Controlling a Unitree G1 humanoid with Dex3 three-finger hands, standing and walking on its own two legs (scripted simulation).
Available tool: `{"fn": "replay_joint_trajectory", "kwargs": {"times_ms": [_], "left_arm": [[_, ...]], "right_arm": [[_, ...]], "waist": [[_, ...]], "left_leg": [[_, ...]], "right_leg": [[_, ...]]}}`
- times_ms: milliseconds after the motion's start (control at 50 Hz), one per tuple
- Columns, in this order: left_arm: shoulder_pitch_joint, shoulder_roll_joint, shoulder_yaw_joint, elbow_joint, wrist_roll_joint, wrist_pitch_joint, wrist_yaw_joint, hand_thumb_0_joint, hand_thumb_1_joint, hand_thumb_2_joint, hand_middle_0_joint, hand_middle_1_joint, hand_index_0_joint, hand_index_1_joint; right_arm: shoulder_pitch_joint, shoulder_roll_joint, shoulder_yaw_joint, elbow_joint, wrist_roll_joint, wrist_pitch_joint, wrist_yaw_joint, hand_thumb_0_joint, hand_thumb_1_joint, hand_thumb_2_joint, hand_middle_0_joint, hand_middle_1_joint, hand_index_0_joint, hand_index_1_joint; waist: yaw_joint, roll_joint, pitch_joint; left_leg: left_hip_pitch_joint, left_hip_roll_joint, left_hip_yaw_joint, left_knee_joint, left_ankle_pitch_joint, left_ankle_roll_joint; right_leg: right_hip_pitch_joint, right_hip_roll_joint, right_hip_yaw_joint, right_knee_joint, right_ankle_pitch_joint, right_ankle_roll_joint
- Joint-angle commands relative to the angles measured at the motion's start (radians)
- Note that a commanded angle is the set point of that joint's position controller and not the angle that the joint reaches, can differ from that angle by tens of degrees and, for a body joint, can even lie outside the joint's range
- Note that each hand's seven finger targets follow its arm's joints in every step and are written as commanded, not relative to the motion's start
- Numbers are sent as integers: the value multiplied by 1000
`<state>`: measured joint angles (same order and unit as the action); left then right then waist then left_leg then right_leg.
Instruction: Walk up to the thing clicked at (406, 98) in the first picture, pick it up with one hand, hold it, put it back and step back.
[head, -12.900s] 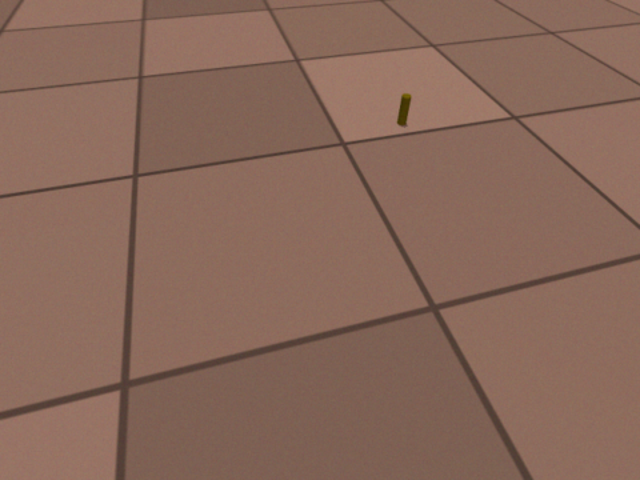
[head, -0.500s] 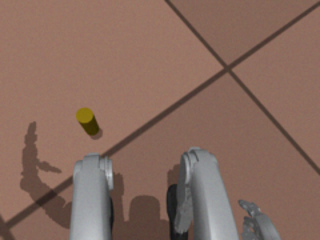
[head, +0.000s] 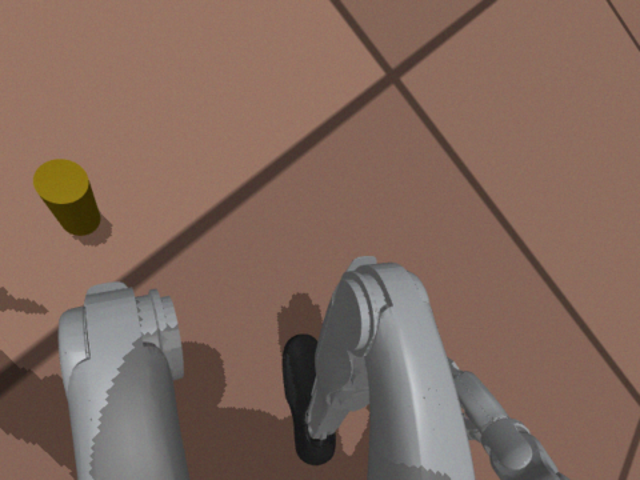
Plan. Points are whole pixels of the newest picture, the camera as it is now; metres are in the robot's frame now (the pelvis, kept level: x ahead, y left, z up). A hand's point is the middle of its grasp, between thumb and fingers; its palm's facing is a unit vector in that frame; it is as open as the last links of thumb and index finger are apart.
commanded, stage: close in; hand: left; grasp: from the side
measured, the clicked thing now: (72, 202) +0.45 +0.23 -0.23
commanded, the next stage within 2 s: rest palm in 0.74 s
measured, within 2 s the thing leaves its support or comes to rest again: leaves its support in 1.94 s
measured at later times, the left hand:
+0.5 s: hand (30, 209) +0.42 +0.26 -0.18, palm faces +0.11 -0.99 +0.01, open 17.5 cm
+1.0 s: hand (61, 210) +0.43 +0.23 -0.19, palm faces +0.14 -0.99 -0.01, open 16.3 cm
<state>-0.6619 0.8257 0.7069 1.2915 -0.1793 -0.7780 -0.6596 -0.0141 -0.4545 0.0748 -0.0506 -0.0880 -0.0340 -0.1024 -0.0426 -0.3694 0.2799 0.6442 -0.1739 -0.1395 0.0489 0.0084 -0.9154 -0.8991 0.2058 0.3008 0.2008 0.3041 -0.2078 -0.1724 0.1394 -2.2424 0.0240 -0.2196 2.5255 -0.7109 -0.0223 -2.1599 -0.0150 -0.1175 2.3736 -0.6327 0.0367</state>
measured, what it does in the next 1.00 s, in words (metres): stands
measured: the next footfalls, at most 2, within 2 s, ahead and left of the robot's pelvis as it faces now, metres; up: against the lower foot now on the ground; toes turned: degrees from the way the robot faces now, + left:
none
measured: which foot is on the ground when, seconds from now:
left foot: down 0.00-1.00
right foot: down 0.00-1.00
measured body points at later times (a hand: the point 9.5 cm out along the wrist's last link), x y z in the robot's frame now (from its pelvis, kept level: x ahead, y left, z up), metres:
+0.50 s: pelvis -0.02 +0.01 -0.03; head +0.21 +0.16 +0.32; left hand +0.41 +0.31 -0.17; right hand +0.13 -0.25 -0.06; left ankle +0.08 +0.13 -0.28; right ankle +0.12 -0.13 -0.28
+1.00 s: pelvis -0.02 +0.01 -0.03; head +0.22 +0.17 +0.31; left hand +0.42 +0.29 -0.19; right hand +0.11 -0.25 -0.06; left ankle +0.08 +0.13 -0.28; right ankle +0.12 -0.13 -0.28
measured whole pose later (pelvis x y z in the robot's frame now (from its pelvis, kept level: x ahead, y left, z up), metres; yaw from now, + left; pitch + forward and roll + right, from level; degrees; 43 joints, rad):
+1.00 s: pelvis -0.02 +0.01 -0.03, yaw -5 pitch +11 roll -17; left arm -0.64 0.81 0.47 1.49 -0.08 -1.14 -0.11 -0.01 -0.37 0.15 -0.13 -0.13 -0.13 -0.14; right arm -0.15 -0.39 0.52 0.56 -0.37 -0.02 0.14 0.00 -0.91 -0.90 0.21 0.30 0.20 0.30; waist -0.28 -0.27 0.32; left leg -2.21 0.01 -0.38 2.66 -0.69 -0.01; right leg -2.06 0.04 -0.23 2.39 -0.56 0.08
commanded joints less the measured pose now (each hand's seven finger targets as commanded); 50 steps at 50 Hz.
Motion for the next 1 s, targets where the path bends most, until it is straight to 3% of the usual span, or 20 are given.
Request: {"fn": "replay_joint_trajectory", "kwargs": {"times_ms": [0, 20, 100, 120, 140, 180, 220, 280, 320, 380, 460, 500, 560, 640, 760, 800, 880, 900, 920, 980], "left_arm": [[-229, 247, -43, -127, -45, -126, 25, 0, -512, 67, -59, -92, -38, -104], [-271, 279, -29, -176, -46, -141, 37, 0, -552, 57, -61, -88, -41, -100], [-204, 197, -110, -14, -26, -167, 86, 0, -611, 0, -69, -71, -61, -72], [-183, 148, -145, 52, -27, -173, 103, 0, -611, 0, -71, -68, -64, -69], [-205, 204, -106, -4, -27, -193, 127, 0, -611, 0, -78, -74, -71, -74], [-201, 243, -73, 7, -22, -226, 174, 0, -611, 0, -74, -80, -76, -73], [-195, 224, -63, 21, -20, -258, 219, 0, -611, 0, -75, -84, -79, -74], [-194, 205, -68, 21, -5, -299, 281, 0, -611, 3, -65, -79, -67, -71], [-187, 267, -45, 15, 27, -318, 320, 0, -579, 7, -64, -78, -67, -67], [-196, 240, -88, 5, 66, -335, 358, 0, -524, 12, -58, -65, -61, -54], [-217, 192, -168, 1, 84, -341, 382, 0, -493, 8, -55, -53, -58, -41], [-212, 148, -206, 18, 68, -345, 390, 0, -498, 17, -49, -54, -51, -43], [-207, 127, -228, 41, 38, -352, 413, 0, -558, 17, -50, -59, -55, -48], [-219, 119, -229, 70, 39, -373, 453, 0, -570, 42, -58, -73, -63, -62], [-179, 166, -203, 104, 76, -411, 508, 0, -497, 92, -52, -73, -50, -70], [-175, 153, -199, 90, 75, -418, 524, 0, -459, 109, -49, -69, -43, -70], [-206, 165, -222, 62, 95, -433, 547, 0, -330, 173, -151, -121, -135, -129], [-200, 164, -229, 61, 101, -435, 553, 0, -250, 230, -231, -201, -215, -209], [-217, 151, -240, 46, 99, -440, 555, 0, -170, 292, -299, -269, -285, -273], [-247, 147, -251, 43, 94, -441, 579, 0, -99, 355, -358, -333, -346, -336]], "right_arm": [[73, -317, -63, -17, -36, 14, -9, 0, -935, -912, 199, 300, 199, 300], [85, -318, -54, -5, -45, 16, -7, 0, -937, -912, 199, 300, 199, 300], [46, -320, -18, -21, -68, 30, -1, 0, -942, -910, 198, 300, 199, 300], [18, -323, -7, -35, -68, 36, 1, 0, -945, -910, 199, 300, 199, 300], [21, -328, 0, -42, -78, 40, 6, 0, -950, -911, 198, 300, 199, 300], [-3, -344, 16, -63, -92, 54, 13, 0, -946, -908, 199, 300, 199, 300], [-20, -345, 30, -77, -102, 60, 23, 0, -947, -907, 199, 300, 199, 300], [-43, -344, 53, -84, -116, 70, 34, 0, -937, -906, 199, 300, 199, 300], [-43, -360, 53, -80, -128, 81, 36, 0, -932, -904, 199, 300, 199, 300], [-48, -362, 59, -76, -144, 93, 41, 0, -928, -904, 199, 300, 199, 300], [-67, -376, 61, -82, -149, 98, 48, 0, -926, -903, 199, 300, 199, 300], [-70, -382, 63, -88, -155, 100, 52, 0, -926, -903, 199, 300, 199, 300], [-74, -379, 74, -94, -158, 99, 57, 0, -926, -903, 199, 300, 199, 300], [-68, -383, 83, -94, -165, 101, 61, 0, -923, -903, 199, 300, 199, 300], [-79, -377, 105, -108, -182, 124, 68, 0, -917, -905, 199, 300, 199, 300], [-86, -375, 109, -114, -190, 127, 69, 0, -913, -905, 199, 300, 199, 300], [-86, -379, 113, -102, -200, 132, 69, 0, -908, -906, 199, 300, 199, 300], [-89, -378, 112, -100, -200, 133, 70, 0, -902, -902, 199, 300, 199, 300], [-84, -377, 114, -98, -203, 134, 70, 0, -898, -901, 199, 300, 199, 300], [-81, -377, 116, -90, -204, 132, 74, 0, -899, -900, 199, 299, 199, 299]], "waist": [[-43, 543, -690], [-49, 553, -691], [-82, 459, -601], [-89, 421, -544], [-77, 428, -567], [-76, 427, -562], [-81, 421, -553], [-87, 452, -516], [-89, 485, -495], [-115, 510, -467], [-150, 502, -408], [-175, 462, -411], [-174, 395, -396], [-183, 373, -378], [-152, 434, -355], [-151, 455, -362], [-176, 475, -370], [-173, 466, -369], [-191, 461, -382], [-200, 445, -393]], "left_leg": [[588, 32, 65, -290, 236, -6], [588, 34, 57, -276, 242, -8], [490, 32, 44, -235, 233, 0], [457, 30, 36, -244, 196, 0], [469, 33, 31, -231, 215, -2], [456, 31, 25, -222, 202, 0], [446, 30, 20, -215, 199, 0], [455, 33, 8, -226, 186, -9], [451, 37, 4, -229, 165, -12], [446, 38, 2, -228, 134, -12], [427, 41, -17, -245, 66, -11], [418, 38, -28, -233, 61, -6], [357, 27, -25, -210, 14, 11], [364, 26, -49, -216, 10, 8], [382, 34, -53, -232, 59, -6], [401, 35, -48, -227, 82, -10], [413, 37, -50, -217, 91, -9], [403, 37, -47, -211, 82, -7], [417, 37, -52, -208, 100, -7], [401, 32, -49, -196, 76, 0]], "right_leg": [[279, 38, -97, -162, 163, -66], [289, 43, -106, -155, 174, -65], [316, 50, -129, -155, 198, -57], [296, 50, -139, -158, 167, -56], [318, 56, -147, -150, 191, -54], [344, 61, -158, -149, 185, -49], [363, 65, -165, -145, 190, -47], [359, 69, -181, -138, 179, -46], [357, 72, -187, -133, 171, -47], [352, 75, -193, -139, 166, -46], [309, 73, -207, -144, 132, -42], [311, 74, -212, -144, 137, -36], [322, 81, -210, -162, 112, -31], [318, 80, -222, -154, 113, -27], [347, 86, -223, -135, 146, -35], [359, 88, -222, -137, 165, -36], [364, 90, -227, -137, 183, -33], [360, 92, -226, -138, 177, -35], [370, 90, -228, -138, 197, -32], [373, 94, -229, -149, 183, -30]]}}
